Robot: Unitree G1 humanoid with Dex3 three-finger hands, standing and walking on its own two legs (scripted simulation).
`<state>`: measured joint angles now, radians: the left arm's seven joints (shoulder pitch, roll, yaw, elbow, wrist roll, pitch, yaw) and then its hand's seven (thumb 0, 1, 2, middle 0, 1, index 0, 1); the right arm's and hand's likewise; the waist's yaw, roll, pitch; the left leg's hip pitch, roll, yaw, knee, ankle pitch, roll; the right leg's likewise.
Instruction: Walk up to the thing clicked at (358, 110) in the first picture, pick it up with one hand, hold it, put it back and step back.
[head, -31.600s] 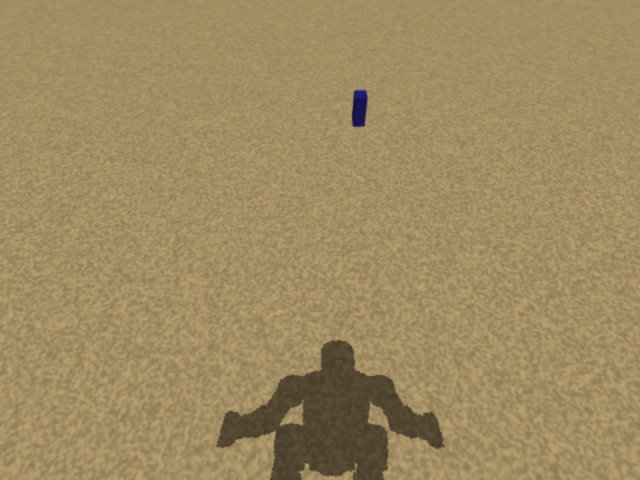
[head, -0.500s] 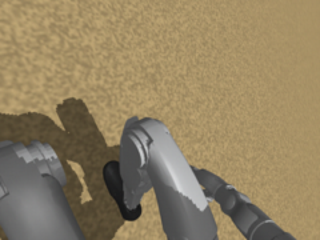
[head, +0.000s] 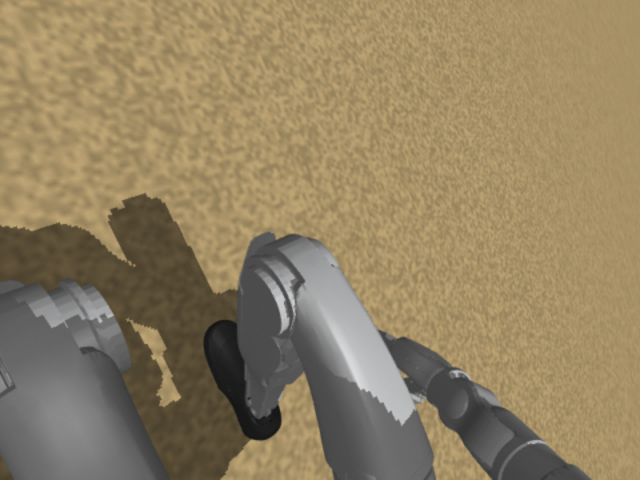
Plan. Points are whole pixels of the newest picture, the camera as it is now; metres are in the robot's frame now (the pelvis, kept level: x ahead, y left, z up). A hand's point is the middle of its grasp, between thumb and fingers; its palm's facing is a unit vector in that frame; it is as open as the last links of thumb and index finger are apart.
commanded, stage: withdraw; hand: left
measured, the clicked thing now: out of the picture +0.46 +0.28 -0.21
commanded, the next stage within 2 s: rise in 0.16 s
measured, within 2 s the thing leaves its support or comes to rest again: rests again in 0.28 s
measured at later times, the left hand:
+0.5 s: hand out of the picture +0.47 +0.42 -0.06, palm faces +0.41 -0.89 -0.20, open 17.4 cm
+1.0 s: hand out of the picture +0.30 +0.38 +0.10, palm faces +0.39 -0.78 -0.48, open 17.1 cm
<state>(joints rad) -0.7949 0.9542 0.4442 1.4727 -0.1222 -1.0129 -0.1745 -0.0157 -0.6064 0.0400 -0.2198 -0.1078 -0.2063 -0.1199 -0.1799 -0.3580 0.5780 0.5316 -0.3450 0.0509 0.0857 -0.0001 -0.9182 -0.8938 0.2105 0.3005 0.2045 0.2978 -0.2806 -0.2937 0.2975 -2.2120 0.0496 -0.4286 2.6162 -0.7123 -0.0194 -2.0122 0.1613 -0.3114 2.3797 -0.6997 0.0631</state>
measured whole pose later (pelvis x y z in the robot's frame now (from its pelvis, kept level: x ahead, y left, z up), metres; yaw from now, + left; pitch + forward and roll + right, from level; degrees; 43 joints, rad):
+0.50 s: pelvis +0.00 -0.01 +0.03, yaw +3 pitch +23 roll -15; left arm -0.89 1.05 0.56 1.28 0.09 -0.46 -0.16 -0.02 -0.53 0.03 -0.08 -0.01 -0.08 -0.01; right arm 0.03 -0.32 0.38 0.50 -0.17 0.20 0.06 0.00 -0.92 -0.90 0.21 0.30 0.20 0.30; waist -0.27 -0.13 0.12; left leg -2.26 0.07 -0.30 2.48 -0.67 0.00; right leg -2.09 0.13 -0.23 2.32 -0.69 0.04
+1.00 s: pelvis +0.03 -0.02 +0.18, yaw +13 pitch +32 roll -6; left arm -0.25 0.55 0.35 0.49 0.05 -0.01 0.04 -0.01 -0.48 0.09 -0.07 -0.06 -0.07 -0.06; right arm 0.07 -0.24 0.04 0.53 0.03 0.18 -0.01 0.01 -0.90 -0.90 0.21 0.30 0.20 0.30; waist -0.06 0.00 -0.13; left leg -1.87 0.08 -0.10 1.94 -0.64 -0.01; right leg -1.78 0.07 -0.08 1.89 -0.69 0.00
